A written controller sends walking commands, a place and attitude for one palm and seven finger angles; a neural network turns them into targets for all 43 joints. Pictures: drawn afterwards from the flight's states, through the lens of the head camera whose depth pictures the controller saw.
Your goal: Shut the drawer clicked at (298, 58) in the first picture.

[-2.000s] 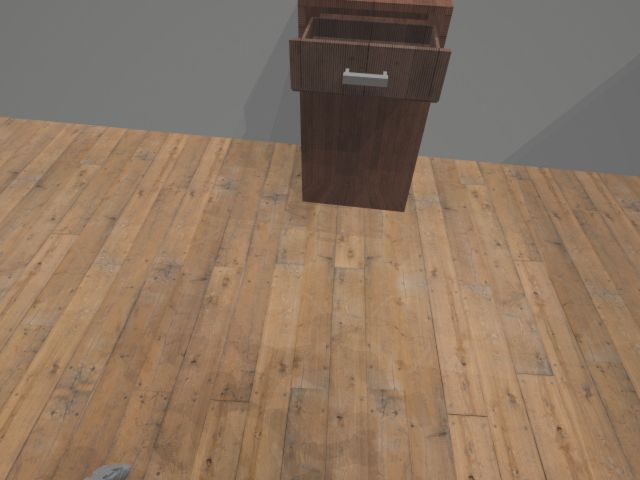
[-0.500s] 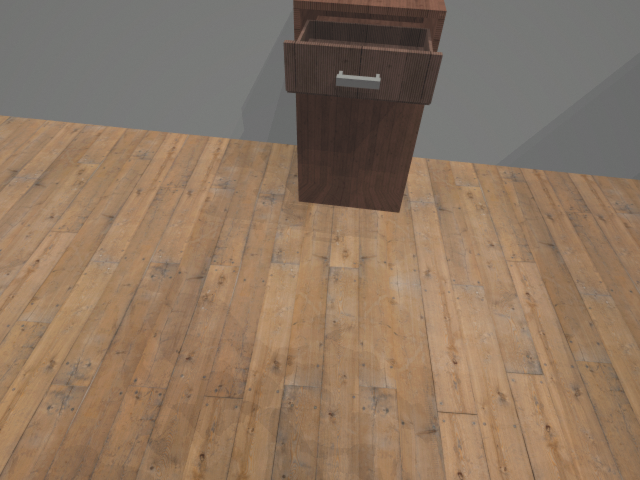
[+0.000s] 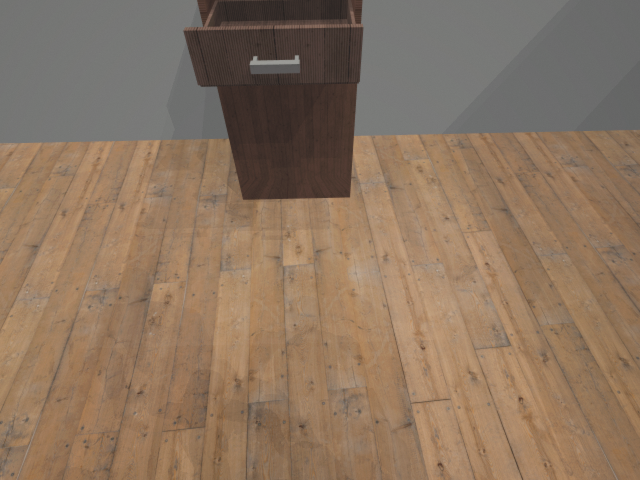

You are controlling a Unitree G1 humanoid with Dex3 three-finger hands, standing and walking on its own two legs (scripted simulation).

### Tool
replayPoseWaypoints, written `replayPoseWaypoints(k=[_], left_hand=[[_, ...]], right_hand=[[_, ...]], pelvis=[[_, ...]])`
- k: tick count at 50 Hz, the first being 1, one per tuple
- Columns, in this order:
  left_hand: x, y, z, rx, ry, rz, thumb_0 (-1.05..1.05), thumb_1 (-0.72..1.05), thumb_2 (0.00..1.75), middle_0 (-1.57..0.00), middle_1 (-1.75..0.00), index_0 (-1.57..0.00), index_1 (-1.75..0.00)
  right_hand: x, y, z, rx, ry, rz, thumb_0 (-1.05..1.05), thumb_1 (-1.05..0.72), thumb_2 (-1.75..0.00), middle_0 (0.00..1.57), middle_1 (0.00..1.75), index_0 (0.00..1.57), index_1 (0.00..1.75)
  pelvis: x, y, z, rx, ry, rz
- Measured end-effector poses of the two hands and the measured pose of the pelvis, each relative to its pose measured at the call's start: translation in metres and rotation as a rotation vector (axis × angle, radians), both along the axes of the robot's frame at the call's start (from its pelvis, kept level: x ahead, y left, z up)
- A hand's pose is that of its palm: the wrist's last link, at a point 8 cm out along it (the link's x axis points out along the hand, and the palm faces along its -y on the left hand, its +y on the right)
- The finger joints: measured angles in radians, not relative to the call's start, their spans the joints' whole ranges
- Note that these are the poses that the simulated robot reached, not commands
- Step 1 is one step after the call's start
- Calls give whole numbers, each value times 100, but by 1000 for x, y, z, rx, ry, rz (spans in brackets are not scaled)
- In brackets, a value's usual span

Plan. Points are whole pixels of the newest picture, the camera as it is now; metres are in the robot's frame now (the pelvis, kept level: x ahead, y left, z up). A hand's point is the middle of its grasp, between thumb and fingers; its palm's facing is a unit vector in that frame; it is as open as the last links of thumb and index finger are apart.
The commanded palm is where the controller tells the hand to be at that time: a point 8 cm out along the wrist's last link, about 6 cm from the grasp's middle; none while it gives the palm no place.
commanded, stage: walk to a spot facing it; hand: left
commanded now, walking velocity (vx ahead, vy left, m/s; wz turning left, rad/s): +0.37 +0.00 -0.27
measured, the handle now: (275, 63) +1.02 +0.19 +0.02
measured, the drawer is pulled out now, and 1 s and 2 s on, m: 0.28 0.28 0.28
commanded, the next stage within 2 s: turn to face it in 0.80 s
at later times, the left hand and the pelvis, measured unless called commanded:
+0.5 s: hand (192, 461) +0.17 +0.21 -0.18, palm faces -0.04 -0.99 -0.14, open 7.4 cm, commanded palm none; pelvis +0.22 +0.04 +0.00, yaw -10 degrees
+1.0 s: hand (308, 242) +0.58 +0.08 -0.16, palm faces -0.42 -0.88 -0.22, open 7.4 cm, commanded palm none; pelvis +0.39 -0.04 -0.01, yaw -23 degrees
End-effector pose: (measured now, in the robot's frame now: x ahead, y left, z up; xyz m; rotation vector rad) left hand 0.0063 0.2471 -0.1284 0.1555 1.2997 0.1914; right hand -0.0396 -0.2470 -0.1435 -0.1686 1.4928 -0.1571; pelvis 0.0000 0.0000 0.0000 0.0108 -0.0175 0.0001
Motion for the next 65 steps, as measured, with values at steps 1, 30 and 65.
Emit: replayPoseWaypoints(k=[1,30,65], left_hand=[[5,-4,1,-1,-6,9,0,91,90,-20,-30,-20,-30],[271,30,-4,-53,101,-146,1,91,90,-20,-30,-20,-30],[581,-143,17,-103,-236,-316,-1,92,90,-20,-30,-20,-30]], right_hand=[[8,-2,3,-1,0,-2,1,-91,-90,20,30,20,30],[318,52,40,-68,-374,-175,-2,-95,-90,21,30,20,30],[417,-36,20,1,-151,-296,1,-92,-90,20,30,20,30]], pelvis=[[7,-2,2,-3,-3,-1],[258,42,18,-8,-13,-216],[423,-64,17,-21,5,-230]])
